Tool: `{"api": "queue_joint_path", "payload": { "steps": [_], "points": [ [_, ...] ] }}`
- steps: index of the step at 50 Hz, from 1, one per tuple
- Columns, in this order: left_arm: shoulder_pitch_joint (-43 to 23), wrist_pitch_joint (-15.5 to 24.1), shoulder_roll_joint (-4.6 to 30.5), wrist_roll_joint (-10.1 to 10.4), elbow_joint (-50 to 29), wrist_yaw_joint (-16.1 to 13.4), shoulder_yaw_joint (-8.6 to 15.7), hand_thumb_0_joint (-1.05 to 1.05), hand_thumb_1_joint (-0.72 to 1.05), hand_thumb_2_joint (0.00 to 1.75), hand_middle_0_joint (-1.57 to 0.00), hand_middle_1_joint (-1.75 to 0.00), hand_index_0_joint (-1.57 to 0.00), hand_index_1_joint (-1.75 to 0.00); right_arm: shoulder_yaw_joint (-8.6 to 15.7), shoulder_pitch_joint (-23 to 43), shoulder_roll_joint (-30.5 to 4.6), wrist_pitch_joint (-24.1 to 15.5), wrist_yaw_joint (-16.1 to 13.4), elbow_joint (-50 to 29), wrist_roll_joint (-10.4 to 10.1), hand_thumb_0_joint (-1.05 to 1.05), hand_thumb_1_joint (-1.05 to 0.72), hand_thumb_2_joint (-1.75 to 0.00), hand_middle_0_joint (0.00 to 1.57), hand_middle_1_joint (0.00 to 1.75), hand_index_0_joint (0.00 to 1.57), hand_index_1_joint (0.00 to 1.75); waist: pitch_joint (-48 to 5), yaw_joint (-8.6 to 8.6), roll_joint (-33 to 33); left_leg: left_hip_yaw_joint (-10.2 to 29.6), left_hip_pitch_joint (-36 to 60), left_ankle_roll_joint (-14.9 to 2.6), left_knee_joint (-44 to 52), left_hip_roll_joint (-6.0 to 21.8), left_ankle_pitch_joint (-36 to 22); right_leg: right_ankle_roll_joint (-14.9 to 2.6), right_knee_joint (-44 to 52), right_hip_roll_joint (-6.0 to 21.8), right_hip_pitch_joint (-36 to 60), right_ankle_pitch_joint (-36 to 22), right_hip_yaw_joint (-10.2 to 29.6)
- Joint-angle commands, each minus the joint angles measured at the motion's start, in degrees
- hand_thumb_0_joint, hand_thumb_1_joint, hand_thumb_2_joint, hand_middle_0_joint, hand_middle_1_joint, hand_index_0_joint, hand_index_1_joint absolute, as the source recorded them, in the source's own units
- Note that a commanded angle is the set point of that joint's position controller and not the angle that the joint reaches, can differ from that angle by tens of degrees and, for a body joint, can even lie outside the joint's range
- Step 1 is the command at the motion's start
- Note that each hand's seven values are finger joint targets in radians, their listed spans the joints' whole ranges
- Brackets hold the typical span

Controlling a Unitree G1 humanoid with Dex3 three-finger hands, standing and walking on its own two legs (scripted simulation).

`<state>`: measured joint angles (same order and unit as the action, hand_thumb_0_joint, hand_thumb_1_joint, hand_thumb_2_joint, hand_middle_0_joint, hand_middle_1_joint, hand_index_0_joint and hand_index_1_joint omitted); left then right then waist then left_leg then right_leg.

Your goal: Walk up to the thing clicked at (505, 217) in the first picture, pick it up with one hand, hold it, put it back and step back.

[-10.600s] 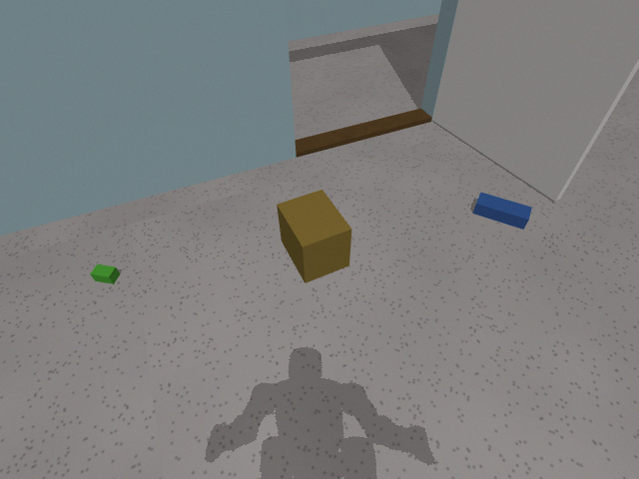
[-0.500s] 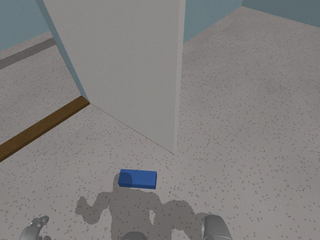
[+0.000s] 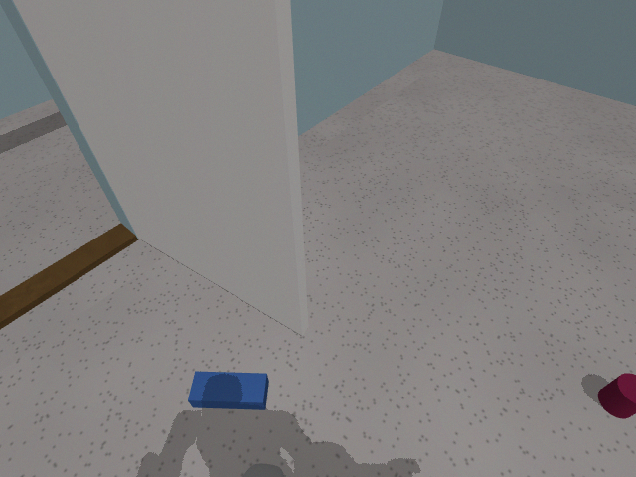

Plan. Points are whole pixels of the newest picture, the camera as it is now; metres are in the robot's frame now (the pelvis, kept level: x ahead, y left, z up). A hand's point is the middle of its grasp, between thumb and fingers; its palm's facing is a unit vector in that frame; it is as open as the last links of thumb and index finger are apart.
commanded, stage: walk up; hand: left
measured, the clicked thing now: (230, 390) +0.49 +0.31 -0.71
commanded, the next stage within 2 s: none
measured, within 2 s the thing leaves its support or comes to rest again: neither
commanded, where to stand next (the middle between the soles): +0.12 +0.06 m, yaw +0 degrees
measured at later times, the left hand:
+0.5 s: hand out of the picture +0.10 +0.38 -0.14, palm faces +0.00 -0.87 -0.50, open 7.4 cm
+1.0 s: hand out of the picture -0.04 +0.31 -0.12, palm faces -0.03 -0.90 -0.44, open 7.3 cm
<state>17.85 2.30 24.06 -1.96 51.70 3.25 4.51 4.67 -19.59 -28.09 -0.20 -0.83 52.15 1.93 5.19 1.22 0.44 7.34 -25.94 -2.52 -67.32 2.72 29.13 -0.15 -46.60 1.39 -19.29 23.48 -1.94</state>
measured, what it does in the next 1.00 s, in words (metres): steps on the spot: left foot, then right foot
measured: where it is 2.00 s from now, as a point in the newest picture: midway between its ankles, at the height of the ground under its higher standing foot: outside the picture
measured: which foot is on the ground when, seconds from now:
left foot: up 0.00-0.36, down 0.38-0.88, up 0.90-1.00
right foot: down 0.00-0.40, up 0.42-0.84, down 0.86-1.00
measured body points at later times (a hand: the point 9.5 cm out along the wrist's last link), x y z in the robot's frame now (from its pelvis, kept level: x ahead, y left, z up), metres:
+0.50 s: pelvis +0.00 +0.08 +0.00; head +0.10 +0.08 +0.44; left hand +0.10 +0.42 -0.10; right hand +0.13 -0.22 -0.12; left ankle +0.05 +0.21 -0.70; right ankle +0.00 -0.09 -0.64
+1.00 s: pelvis -0.05 +0.02 +0.01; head -0.05 +0.01 +0.46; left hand -0.04 +0.36 -0.09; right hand -0.02 -0.34 -0.10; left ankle +0.04 +0.17 -0.65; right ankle -0.05 -0.11 -0.70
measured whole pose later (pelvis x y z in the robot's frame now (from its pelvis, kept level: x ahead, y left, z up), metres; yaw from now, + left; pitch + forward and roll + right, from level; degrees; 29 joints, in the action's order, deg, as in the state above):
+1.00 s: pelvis -0.05 +0.02 +0.01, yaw -3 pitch -4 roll -1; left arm 21.5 1.8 23.1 -2.7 54.2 0.4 4.9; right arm 5.0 -18.1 -27.3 2.8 0.6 51.8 2.1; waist 3.7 1.7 2.4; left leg 9.6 -33.0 -0.5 -63.3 -2.2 24.3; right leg 0.3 -41.5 1.3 -15.9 22.8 -2.1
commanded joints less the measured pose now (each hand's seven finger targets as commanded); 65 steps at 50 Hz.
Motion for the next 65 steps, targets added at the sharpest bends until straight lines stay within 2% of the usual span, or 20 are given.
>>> {"api": "queue_joint_path", "payload": {
  "steps": [1, 5, 10, 17, 19, 20, 21, 22, 24, 27, 32, 38, 41, 43, 44, 45, 46, 53, 61, 65],
  "points": [
    [4.1, 4.0, 20.3, 1.9, -2.3, -5.2, 4.7, 0.00, 0.90, 0.90, -0.20, -0.30, -0.20, -0.30, 3.1, 0.3, -10.2, -0.6, 1.5, -7.2, 0.2, 0.00, -0.90, -0.90, 0.20, 0.30, 0.20, 0.30, 4.5, -1.09, 1.8, 3.7, -16.8, 0.98, -0.8, 3.2, -9.0, -6.22, 25.4, 17.2, 8.1, -7.2, 27.7],
    [2.2, 3.7, 17.1, 3.1, -3.5, -8.9, 3.3, 0.00, 0.90, 0.90, -0.20, -0.30, -0.20, -0.30, 3.6, -0.8, -7.5, 3.7, 2.7, -9.6, 1.1, 0.00, -0.90, -0.90, 0.20, 0.30, 0.20, 0.30, 3.5, -3.71, -6.9, 3.1, -6.7, 2.12, -1.5, -1.0, -11.0, -5.15, 18.0, 14.6, -0.4, -53.9, 12.3],
    [-0.2, 2.2, 15.3, 1.6, -7.5, -8.9, 3.3, 0.00, 0.90, 0.90, -0.20, -0.30, -0.20, -0.30, 4.3, 5.1, -7.3, 4.6, 1.9, -11.9, -0.9, 0.00, -0.90, -0.90, 0.20, 0.30, 0.20, 0.30, -1.1, -1.15, -14.3, 1.9, -5.8, 3.34, -0.3, -4.6, -9.2, -9.92, 14.3, 13.5, 1.5, -47.7, 8.3],
    [-1.5, -0.1, 16.6, 2.6, -8.2, -9.0, 3.2, 0.00, 0.90, 0.90, -0.20, -0.30, -0.20, -0.30, 3.7, 8.1, -6.0, 2.4, 1.6, -11.4, -0.9, 0.00, -0.90, -0.90, 0.20, 0.30, 0.20, 0.30, -7.7, -0.36, -17.2, -7.5, 3.9, 1.99, 31.9, -2.4, -11.5, -7.95, 1.2, 13.0, 10.5, -51.3, 8.7],
    [-0.3, -0.8, 13.3, 3.5, -7.8, -8.9, 1.7, 0.00, 0.90, 0.90, -0.20, -0.30, -0.20, -0.30, 4.2, 4.9, -8.0, 1.3, 1.9, -9.3, -0.2, 0.00, -0.90, -0.90, 0.20, 0.30, 0.20, 0.30, -11.7, -2.54, -5.6, -4.6, 18.2, -0.01, 38.5, -1.7, -38.8, -3.39, -11.2, 7.3, 2.6, -33.3, 4.9],
    [2.4, -0.7, 10.0, 3.6, -8.3, -9.0, 1.0, 0.00, 0.90, 0.90, -0.20, -0.30, -0.20, -0.30, 5.1, 5.5, -12.2, 0.9, 1.7, -10.4, 0.4, 0.00, -0.90, -0.90, 0.20, 0.30, 0.20, 0.30, -14.2, -2.34, 7.5, 10.0, 26.6, -4.70, 32.7, 8.5, -61.5, -0.79, -20.8, 1.1, -9.4, -4.8, 4.5],
    [-1.3, -1.0, 11.3, 3.8, -8.8, -10.0, 1.2, 0.00, 0.90, 0.90, -0.20, -0.30, -0.20, -0.30, 5.3, 4.7, -14.6, 1.5, 2.0, -9.9, -1.7, 0.00, -0.90, -0.90, 0.20, 0.30, 0.20, 0.30, -17.7, -4.66, 14.5, 21.3, 26.0, -14.75, 34.1, 17.3, -68.9, -0.64, -26.0, -4.3, -12.3, 16.7, 3.6],
    [-3.2, -1.0, 12.3, 3.4, -7.5, -10.6, 1.0, 0.00, 0.90, 0.90, -0.20, -0.30, -0.20, -0.30, 5.4, 5.2, -13.8, 1.7, 1.7, -9.2, -1.9, 0.00, -0.90, -0.90, 0.20, 0.30, 0.20, 0.30, -15.8, -4.39, 13.5, 23.5, 21.2, -17.26, 35.9, 19.5, -62.6, -0.82, -24.7, -2.1, -10.4, 15.8, 7.0],
    [-4.2, -1.2, 13.5, 3.7, -6.5, -9.3, 1.6, 0.00, 0.90, 0.90, -0.20, -0.30, -0.20, -0.30, 3.5, 10.6, -7.7, 1.9, 0.7, -10.8, -1.6, 0.00, -0.90, -0.90, 0.20, 0.30, 0.20, 0.30, -14.0, -2.91, 6.8, 7.8, 20.7, -12.23, 31.7, 10.8, -58.8, -1.27, -26.9, -2.1, -10.6, 11.5, 9.0],
    [-5.9, -3.0, 10.7, 1.8, -7.4, -6.7, 1.3, 0.00, 0.90, 0.90, -0.20, -0.30, -0.20, -0.30, 3.1, 5.4, -9.9, -0.5, -1.2, -6.9, -2.2, 0.00, -0.90, -0.90, 0.20, 0.30, 0.20, 0.30, -12.9, -2.30, 3.7, 13.1, 20.7, -9.00, 33.2, 11.8, -42.3, -1.82, -20.9, -1.3, -11.0, 6.0, 10.9],
    [-5.6, -5.6, 13.6, -1.8, -9.2, -3.3, 4.0, 0.00, 0.90, 0.90, -0.20, -0.30, -0.20, -0.30, 4.7, -0.5, -13.7, -3.1, -3.8, -5.8, -1.5, 0.00, -0.90, -0.90, 0.20, 0.30, 0.20, 0.30, -7.8, -3.08, 5.0, 20.7, 24.0, -11.28, 38.1, 16.7, -20.8, -0.91, -19.5, 0.2, -18.8, 6.7, 11.7],
    [-1.0, -4.8, 12.4, -0.3, -6.0, 0.3, 4.9, 0.00, 0.90, 0.90, -0.20, -0.30, -0.20, -0.30, 4.4, 6.4, -15.6, -4.6, -2.1, -8.2, 0.7, 0.00, -0.90, -0.90, 0.20, 0.30, 0.20, 0.30, -0.4, -0.23, 17.3, 14.4, 0.8, -9.88, 48.8, 13.0, 20.2, -1.75, -11.3, 0.9, -7.3, 10.3, 4.6],
    [7.7, -3.2, 10.8, 1.1, -1.6, -0.1, 5.1, 0.00, 0.90, 0.90, -0.20, -0.30, -0.20, -0.30, 3.2, 13.5, -13.4, -2.4, -0.1, -10.5, 1.8, 0.00, -0.90, -0.90, 0.20, 0.30, 0.20, 0.30, -0.9, 4.37, 21.6, 4.1, -14.0, -6.04, 47.9, 7.9, 18.5, -2.06, 2.7, -1.2, 12.8, 5.9, -2.1],
    [16.0, -1.8, 12.6, 0.7, 1.6, -1.9, 5.7, 0.00, 0.90, 0.90, -0.20, -0.30, -0.20, -0.30, 1.5, 14.8, -6.5, -0.4, 0.0, -11.5, 2.0, 0.00, -0.90, -0.90, 0.20, 0.30, 0.20, 0.30, -1.3, 8.47, 3.9, -4.5, -20.2, -2.17, 24.5, 0.2, 20.1, -0.03, 14.6, -1.3, 18.2, 5.0, 1.1],
    [16.1, -0.9, 18.3, -0.7, 0.7, -3.1, 6.8, 0.00, 0.90, 0.90, -0.20, -0.30, -0.20, -0.30, 0.2, 13.0, -2.1, 0.0, -0.1, -12.4, 0.9, 0.00, -0.90, -0.90, 0.20, 0.30, 0.20, 0.30, 0.7, 8.32, -11.2, -6.1, -25.7, 0.69, 6.6, -7.2, 12.2, -2.78, 28.2, 11.7, 12.3, 25.4, 27.3],
    [6.2, 0.1, 21.3, -1.3, -3.7, -4.1, 6.7, 0.00, 0.90, 0.90, -0.20, -0.30, -0.20, -0.30, 0.7, 11.1, -4.1, 0.3, -0.4, -11.6, 0.2, 0.00, -0.90, -0.90, 0.20, 0.30, 0.20, 0.30, 5.8, 4.02, -4.4, 4.4, -26.8, 1.96, 1.1, -6.2, 2.2, -5.94, 37.0, 21.7, 3.3, 37.5, 45.0],
    [-0.5, 0.7, 23.6, -1.1, -5.1, -4.5, 6.7, 0.00, 0.90, 0.90, -0.20, -0.30, -0.20, -0.30, 2.2, 11.3, -8.7, -0.1, -0.2, -10.4, -0.2, 0.00, -0.90, -0.90, 0.20, 0.30, 0.20, 0.30, 8.0, 2.31, -1.7, 7.7, -24.3, 1.63, 1.7, -3.6, -1.6, -8.99, 39.7, 23.6, -0.1, 41.2, 47.1],
    [2.4, 4.2, 17.3, 0.6, -1.4, -6.9, 5.3, 0.00, 0.90, 0.90, -0.20, -0.30, -0.20, -0.30, 4.7, 0.0, -9.4, 2.7, 4.1, -6.6, 0.9, 0.00, -0.90, -0.90, 0.20, 0.30, 0.20, 0.30, 3.9, -2.55, -4.6, 7.3, -14.3, 3.74, -0.5, -3.6, -15.2, -4.05, 30.4, 13.8, 4.8, 9.9, 16.6],
    [3.2, 3.5, 15.4, 0.1, -3.8, -4.3, 4.8, 0.00, 0.90, 0.90, -0.20, -0.30, -0.20, -0.30, 4.1, 5.0, -9.2, 0.5, 4.9, -6.7, -1.2, 0.00, -0.90, -0.90, 0.20, 0.30, 0.20, 0.30, 6.8, 1.79, -20.0, -3.3, -10.1, 4.04, 17.1, -2.7, -9.9, -9.14, 30.6, 13.4, 7.0, 16.0, 10.5],
    [1.7, 1.3, 16.0, 0.6, -4.7, -3.5, 3.9, 0.00, 0.90, 0.90, -0.20, -0.30, -0.20, -0.30, 2.9, 6.4, -6.9, -1.6, 4.0, -5.0, -1.4, 0.00, -0.90, -0.90, 0.20, 0.30, 0.20, 0.30, 4.3, 1.34, -18.4, -10.2, 5.0, 2.91, 31.2, -2.4, -10.1, -9.04, 21.3, 12.5, 3.6, -8.7, 4.1]
  ]
}}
